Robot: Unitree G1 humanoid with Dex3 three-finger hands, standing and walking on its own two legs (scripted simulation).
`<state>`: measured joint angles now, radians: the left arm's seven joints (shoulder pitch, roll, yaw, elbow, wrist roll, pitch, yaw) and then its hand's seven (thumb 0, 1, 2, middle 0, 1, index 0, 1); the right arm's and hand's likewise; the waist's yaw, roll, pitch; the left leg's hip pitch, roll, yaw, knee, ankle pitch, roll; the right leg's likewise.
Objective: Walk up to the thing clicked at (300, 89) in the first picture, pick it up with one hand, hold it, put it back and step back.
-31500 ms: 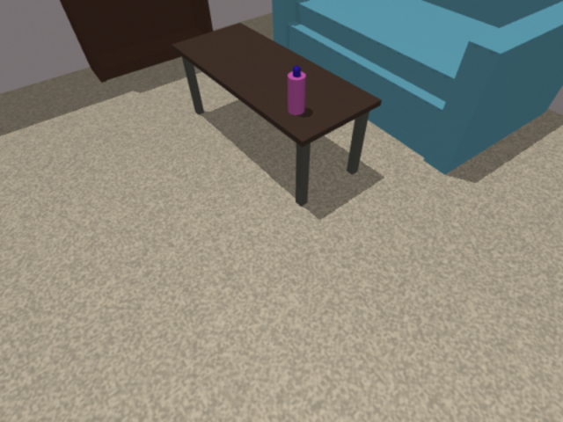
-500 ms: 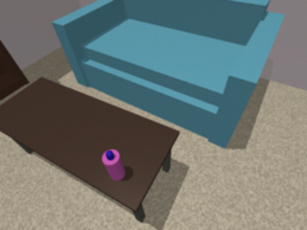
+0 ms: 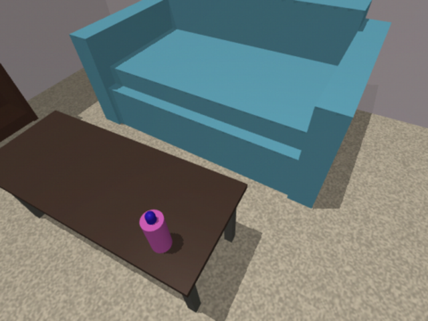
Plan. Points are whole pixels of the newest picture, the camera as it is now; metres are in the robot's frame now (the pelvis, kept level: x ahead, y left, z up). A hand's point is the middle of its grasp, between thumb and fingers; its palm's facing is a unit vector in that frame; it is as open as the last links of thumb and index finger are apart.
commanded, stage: stand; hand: left
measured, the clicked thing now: (155, 229) +0.43 +0.21 -0.26
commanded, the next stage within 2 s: step back in 0.54 s
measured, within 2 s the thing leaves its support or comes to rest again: neither
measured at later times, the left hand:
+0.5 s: hand out of the picture +0.06 +0.25 -0.16, palm faces -0.01 -0.94 -0.35, open 7.4 cm
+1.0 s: hand out of the picture +0.07 +0.31 -0.18, palm faces -0.02 -0.93 -0.36, open 7.4 cm
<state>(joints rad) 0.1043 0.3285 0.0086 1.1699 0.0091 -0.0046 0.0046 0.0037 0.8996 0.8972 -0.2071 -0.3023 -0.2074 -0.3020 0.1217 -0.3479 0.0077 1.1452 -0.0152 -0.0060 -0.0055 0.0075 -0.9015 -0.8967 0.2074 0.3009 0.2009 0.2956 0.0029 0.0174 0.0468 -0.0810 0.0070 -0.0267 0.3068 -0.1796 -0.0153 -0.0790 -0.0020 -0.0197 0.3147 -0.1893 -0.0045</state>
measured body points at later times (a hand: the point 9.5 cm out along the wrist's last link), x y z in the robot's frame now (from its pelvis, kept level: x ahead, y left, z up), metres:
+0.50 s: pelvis -0.01 +0.00 +0.00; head +0.00 -0.01 +0.45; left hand +0.06 +0.30 -0.13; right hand +0.05 -0.30 -0.14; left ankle -0.01 +0.13 -0.75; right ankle -0.01 -0.11 -0.75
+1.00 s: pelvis -0.08 +0.05 -0.02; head +0.00 +0.08 +0.42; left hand +0.07 +0.36 -0.16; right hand -0.02 -0.27 -0.13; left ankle -0.07 +0.15 -0.75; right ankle -0.09 -0.10 -0.67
